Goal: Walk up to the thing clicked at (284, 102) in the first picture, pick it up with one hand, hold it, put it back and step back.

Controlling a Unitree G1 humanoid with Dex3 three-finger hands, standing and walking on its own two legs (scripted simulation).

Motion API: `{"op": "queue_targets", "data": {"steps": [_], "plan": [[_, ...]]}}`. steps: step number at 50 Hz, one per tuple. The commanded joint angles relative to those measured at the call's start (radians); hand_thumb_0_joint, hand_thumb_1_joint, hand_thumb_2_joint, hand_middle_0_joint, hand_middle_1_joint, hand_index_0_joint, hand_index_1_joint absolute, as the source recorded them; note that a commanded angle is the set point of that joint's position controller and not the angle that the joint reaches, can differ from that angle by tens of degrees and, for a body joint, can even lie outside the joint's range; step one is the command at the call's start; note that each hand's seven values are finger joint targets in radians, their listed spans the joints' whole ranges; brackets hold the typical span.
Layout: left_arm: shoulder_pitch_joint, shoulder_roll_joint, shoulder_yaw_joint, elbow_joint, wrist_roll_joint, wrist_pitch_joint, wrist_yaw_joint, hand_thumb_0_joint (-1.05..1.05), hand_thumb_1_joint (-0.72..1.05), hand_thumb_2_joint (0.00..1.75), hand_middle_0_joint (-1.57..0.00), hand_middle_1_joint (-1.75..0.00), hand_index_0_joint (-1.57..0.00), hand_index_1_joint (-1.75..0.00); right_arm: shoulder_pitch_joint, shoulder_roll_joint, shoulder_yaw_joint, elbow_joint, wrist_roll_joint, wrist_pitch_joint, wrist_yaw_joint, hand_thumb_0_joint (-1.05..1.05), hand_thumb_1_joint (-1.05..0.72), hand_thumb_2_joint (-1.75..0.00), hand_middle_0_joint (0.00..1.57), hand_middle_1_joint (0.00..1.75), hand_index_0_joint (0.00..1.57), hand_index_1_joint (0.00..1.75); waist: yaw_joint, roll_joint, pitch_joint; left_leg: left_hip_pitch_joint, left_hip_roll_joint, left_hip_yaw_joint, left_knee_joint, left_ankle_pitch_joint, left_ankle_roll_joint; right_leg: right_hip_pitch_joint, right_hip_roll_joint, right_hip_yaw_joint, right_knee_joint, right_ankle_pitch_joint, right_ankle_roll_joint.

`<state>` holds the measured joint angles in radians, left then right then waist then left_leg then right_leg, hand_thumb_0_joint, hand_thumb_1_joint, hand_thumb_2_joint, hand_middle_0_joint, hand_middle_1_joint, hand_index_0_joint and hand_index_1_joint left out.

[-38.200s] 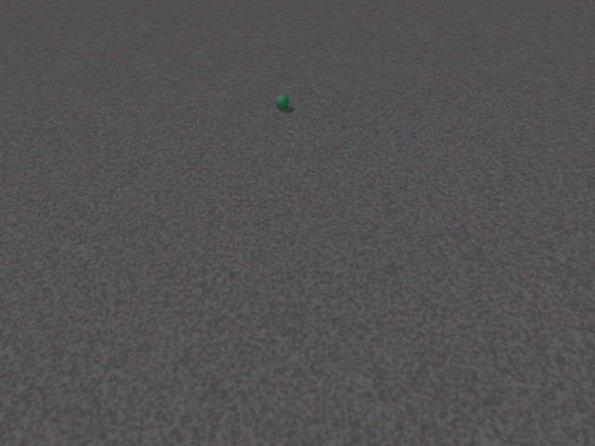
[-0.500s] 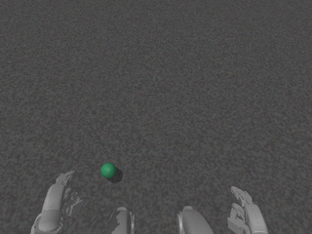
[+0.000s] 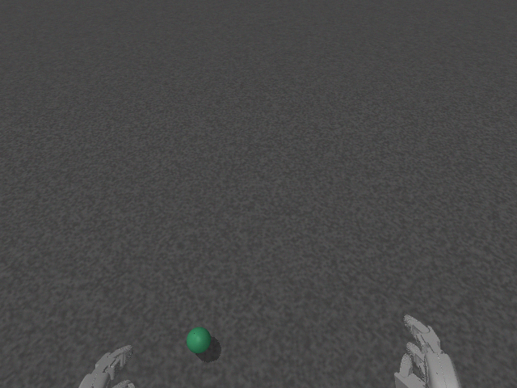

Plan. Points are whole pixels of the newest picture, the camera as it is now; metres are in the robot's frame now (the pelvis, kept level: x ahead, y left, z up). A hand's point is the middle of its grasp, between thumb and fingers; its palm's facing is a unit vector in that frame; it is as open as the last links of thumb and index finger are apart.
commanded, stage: home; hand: left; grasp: from above
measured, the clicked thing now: (198, 339) +0.46 +0.21 -0.67
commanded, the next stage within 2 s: stand in 1.82 s
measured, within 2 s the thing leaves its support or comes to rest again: neither
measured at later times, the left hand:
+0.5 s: hand out of the picture +0.16 +0.18 -0.05, palm faces +0.05 -0.98 -0.21, open 7.4 cm
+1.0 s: hand out of the picture +0.16 +0.18 -0.05, palm faces +0.04 -0.98 -0.21, open 7.4 cm
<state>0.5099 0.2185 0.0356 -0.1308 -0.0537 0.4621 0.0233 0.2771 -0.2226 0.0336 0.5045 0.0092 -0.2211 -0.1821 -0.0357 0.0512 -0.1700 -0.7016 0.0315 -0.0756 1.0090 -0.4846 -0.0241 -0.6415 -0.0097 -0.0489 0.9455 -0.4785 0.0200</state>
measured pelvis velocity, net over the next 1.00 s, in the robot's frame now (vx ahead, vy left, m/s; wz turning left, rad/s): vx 0.00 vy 0.00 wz -0.01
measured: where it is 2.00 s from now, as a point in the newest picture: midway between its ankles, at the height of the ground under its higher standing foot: outside the picture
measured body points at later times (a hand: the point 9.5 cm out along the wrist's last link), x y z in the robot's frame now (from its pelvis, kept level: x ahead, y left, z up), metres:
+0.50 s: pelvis -0.01 +0.00 +0.00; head +0.01 +0.00 +0.45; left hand +0.15 +0.23 -0.03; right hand +0.15 -0.25 -0.07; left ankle +0.01 +0.13 -0.68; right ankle +0.00 -0.14 -0.68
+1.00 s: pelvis +0.00 +0.00 +0.00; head +0.01 +0.00 +0.45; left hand +0.15 +0.23 -0.03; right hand +0.16 -0.25 -0.06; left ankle +0.01 +0.13 -0.68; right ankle +0.00 -0.14 -0.68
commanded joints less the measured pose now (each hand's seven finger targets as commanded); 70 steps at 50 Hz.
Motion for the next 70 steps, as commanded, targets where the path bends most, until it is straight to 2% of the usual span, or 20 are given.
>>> {"op": "queue_targets", "data": {"steps": [1, 7, 16, 22, 30, 37, 41, 42, 43, 47, 51, 53, 56, 59, 61, 62, 63, 65, 66, 70], "plan": [[-0.042, 0.105, 0.061, -0.195, 0.009, -0.049, -0.003, 0.00, 0.90, 0.90, -0.20, -0.30, -0.20, -0.30, -0.058, -0.115, -0.053, -0.138, -0.005, -0.073, -0.014, 0.00, -0.90, -0.90, 0.20, 0.30, 0.20, 0.30, -0.013, -0.002, -0.054, 0.107, -0.037, 0.040, -0.157, 0.190, 0.036, 0.022, 0.029, -0.020, -0.162, 0.182, -0.012], [-0.036, 0.109, 0.061, -0.190, 0.011, -0.051, 0.001, 0.00, 0.90, 0.90, -0.20, -0.30, -0.20, -0.30, -0.055, -0.119, -0.054, -0.128, -0.006, -0.076, -0.012, 0.00, -0.90, -0.90, 0.20, 0.30, 0.20, 0.30, -0.009, -0.004, -0.081, 0.127, -0.038, 0.039, -0.148, 0.249, 0.035, 0.050, 0.029, -0.016, -0.153, 0.242, -0.012], [-0.038, 0.109, 0.058, -0.192, 0.010, -0.049, 0.005, 0.00, 0.90, 0.90, -0.20, -0.30, -0.20, -0.30, -0.063, -0.116, -0.052, -0.126, -0.005, -0.077, -0.016, 0.00, -0.90, -0.90, 0.20, 0.30, 0.20, 0.30, -0.006, -0.009, -0.076, 0.116, -0.036, 0.039, -0.152, 0.219, 0.037, 0.045, 0.028, -0.015, -0.162, 0.215, -0.011], [-0.028, 0.100, 0.059, -0.174, 0.009, -0.048, 0.003, 0.00, 0.90, 0.90, -0.20, -0.30, -0.20, -0.30, -0.065, -0.116, -0.053, -0.127, -0.005, -0.082, -0.016, 0.00, -0.90, -0.90, 0.20, 0.30, 0.20, 0.30, -0.004, -0.009, -0.046, 0.101, -0.031, 0.032, -0.175, 0.157, 0.034, 0.027, 0.034, -0.022, -0.164, 0.150, -0.016], [-0.030, 0.105, 0.059, -0.189, 0.007, -0.050, 0.000, 0.00, 0.90, 0.90, -0.20, -0.30, -0.20, -0.30, -0.057, -0.118, -0.058, -0.120, -0.005, -0.087, -0.018, 0.00, -0.90, -0.90, 0.20, 0.30, 0.20, 0.30, -0.006, -0.003, -0.072, 0.111, -0.029, 0.032, -0.169, 0.170, 0.032, 0.031, 0.035, -0.020, -0.156, 0.161, -0.015], [-0.044, 0.106, 0.058, -0.193, 0.008, -0.048, -0.001, 0.00, 0.90, 0.90, -0.20, -0.30, -0.20, -0.30, -0.060, -0.118, -0.055, -0.123, -0.004, -0.089, -0.019, 0.00, -0.90, -0.90, 0.20, 0.30, 0.20, 0.30, -0.007, -0.005, -0.054, 0.099, -0.031, 0.038, -0.166, 0.151, 0.034, 0.021, 0.032, -0.015, -0.164, 0.144, -0.014], [-0.037, 0.105, 0.055, -0.190, 0.009, -0.045, -0.001, 0.00, 0.90, 0.90, -0.20, -0.30, -0.20, -0.30, -0.061, -0.115, -0.055, -0.121, -0.005, -0.090, -0.020, 0.00, -0.90, -0.90, 0.20, 0.30, 0.20, 0.30, -0.006, -0.001, -0.052, 0.102, -0.031, 0.040, -0.158, 0.179, 0.034, 0.025, 0.032, -0.014, -0.160, 0.169, -0.013], [-0.040, 0.112, 0.066, -0.189, 0.008, -0.044, 0.001, 0.00, 0.90, 0.90, -0.20, -0.30, -0.20, -0.30, -0.061, -0.117, -0.056, -0.125, -0.003, -0.090, -0.021, 0.00, -0.90, -0.90, 0.20, 0.30, 0.20, 0.30, -0.006, -0.015, -0.057, 0.099, -0.031, 0.043, -0.155, 0.176, 0.035, 0.025, 0.031, -0.013, -0.164, 0.166, -0.013], [-0.046, 0.108, 0.055, -0.192, 0.009, -0.044, 0.000, 0.00, 0.90, 0.90, -0.20, -0.30, -0.20, -0.30, -0.062, -0.116, -0.054, -0.121, -0.003, -0.090, -0.021, 0.00, -0.90, -0.90, 0.20, 0.30, 0.20, 0.30, -0.005, -0.020, -0.051, 0.099, -0.032, 0.043, -0.159, 0.163, 0.036, 0.022, 0.030, -0.012, -0.167, 0.155, -0.012], [-0.051, 0.117, 0.062, -0.208, 0.010, -0.044, 0.001, 0.00, 0.90, 0.90, -0.20, -0.30, -0.20, -0.30, -0.061, -0.117, -0.055, -0.119, -0.003, -0.091, -0.021, 0.00, -0.90, -0.90, 0.20, 0.30, 0.20, 0.30, -0.004, -0.004, -0.051, 0.097, -0.032, 0.045, -0.161, 0.150, 0.035, 0.022, 0.030, -0.013, -0.167, 0.141, -0.014], [-0.036, 0.100, 0.052, -0.196, 0.008, -0.043, 0.000, 0.00, 0.90, 0.90, -0.20, -0.30, -0.20, -0.30, -0.061, -0.114, -0.054, -0.121, -0.003, -0.092, -0.021, 0.00, -0.90, -0.90, 0.20, 0.30, 0.20, 0.30, -0.005, -0.013, -0.064, 0.104, -0.032, 0.043, -0.157, 0.174, 0.035, 0.029, 0.030, -0.014, -0.161, 0.164, -0.014], [-0.053, 0.126, 0.066, -0.228, 0.011, -0.047, 0.004, 0.00, 0.90, 0.90, -0.20, -0.30, -0.20, -0.30, -0.059, -0.116, -0.057, -0.119, -0.003, -0.088, -0.022, 0.00, -0.90, -0.90, 0.20, 0.30, 0.20, 0.30, 0.003, 0.006, -0.064, 0.105, -0.030, 0.041, -0.160, 0.176, 0.033, 0.026, 0.031, -0.016, -0.158, 0.163, -0.017], [-0.020, 0.099, 0.049, -0.183, 0.009, -0.041, 0.002, 0.00, 0.90, 0.90, -0.20, -0.30, -0.20, -0.30, -0.059, -0.113, -0.055, -0.123, -0.004, -0.088, -0.022, 0.00, -0.90, -0.90, 0.20, 0.30, 0.20, 0.30, -0.005, -0.017, -0.066, 0.104, -0.032, 0.042, -0.149, 0.198, 0.036, 0.032, 0.030, -0.013, -0.158, 0.188, -0.013], [-0.033, 0.118, 0.068, -0.210, 0.013, -0.046, 0.005, 0.00, 0.90, 0.90, -0.20, -0.30, -0.20, -0.30, -0.059, -0.115, -0.058, -0.124, -0.004, -0.086, -0.022, 0.00, -0.90, -0.90, 0.20, 0.30, 0.20, 0.30, 0.000, 0.001, -0.076, 0.110, -0.031, 0.041, -0.152, 0.203, 0.033, 0.036, 0.030, -0.014, -0.152, 0.191, -0.015], [-0.035, 0.116, 0.063, -0.216, 0.011, -0.049, 0.004, 0.00, 0.90, 0.90, -0.20, -0.30, -0.20, -0.30, -0.050, -0.114, -0.059, -0.116, -0.005, -0.086, -0.021, 0.00, -0.90, -0.90, 0.20, 0.30, 0.20, 0.30, -0.003, -0.008, -0.088, 0.120, -0.029, 0.039, -0.146, 0.235, 0.033, 0.045, 0.032, -0.016, -0.145, 0.219, -0.015], [-0.012, 0.096, 0.044, -0.178, 0.011, -0.045, 0.003, 0.00, 0.90, 0.90, -0.20, -0.30, -0.20, -0.30, -0.053, -0.113, -0.056, -0.119, -0.005, -0.085, -0.022, 0.00, -0.90, -0.90, 0.20, 0.30, 0.20, 0.30, -0.007, -0.015, -0.071, 0.113, -0.031, 0.042, -0.138, 0.243, 0.035, 0.041, 0.031, -0.014, -0.147, 0.232, -0.012], [-0.015, 0.099, 0.050, -0.187, 0.007, -0.046, 0.001, 0.00, 0.90, 0.90, -0.20, -0.30, -0.20, -0.30, -0.055, -0.116, -0.059, -0.122, -0.004, -0.084, -0.021, 0.00, -0.90, -0.90, 0.20, 0.30, 0.20, 0.30, -0.011, -0.021, -0.085, 0.121, -0.030, 0.040, -0.136, 0.255, 0.036, 0.046, 0.031, -0.014, -0.147, 0.245, -0.011], [-0.037, 0.123, 0.066, -0.216, 0.010, -0.050, 0.005, 0.00, 0.90, 0.90, -0.20, -0.30, -0.20, -0.30, -0.052, -0.116, -0.059, -0.117, -0.005, -0.080, -0.021, 0.00, -0.90, -0.90, 0.20, 0.30, 0.20, 0.30, -0.004, -0.001, -0.086, 0.118, -0.030, 0.040, -0.142, 0.249, 0.034, 0.047, 0.031, -0.014, -0.144, 0.237, -0.013], [-0.013, 0.101, 0.049, -0.177, 0.013, -0.047, 0.003, 0.00, 0.90, 0.90, -0.20, -0.30, -0.20, -0.30, -0.056, -0.117, -0.059, -0.118, -0.004, -0.080, -0.020, 0.00, -0.90, -0.90, 0.20, 0.30, 0.20, 0.30, -0.003, -0.008, -0.069, 0.111, -0.029, 0.037, -0.149, 0.238, 0.033, 0.040, 0.032, -0.017, -0.143, 0.222, -0.015], [-0.029, 0.111, 0.055, -0.207, 0.011, -0.050, 0.003, 0.00, 0.90, 0.90, -0.20, -0.30, -0.20, -0.30, -0.053, -0.121, -0.062, -0.122, -0.004, -0.075, -0.016, 0.00, -0.90, -0.90, 0.20, 0.30, 0.20, 0.30, -0.003, 0.018, -0.083, 0.129, -0.022, 0.026, -0.165, 0.242, 0.027, 0.042, 0.037, -0.022, -0.133, 0.213, -0.021]]}}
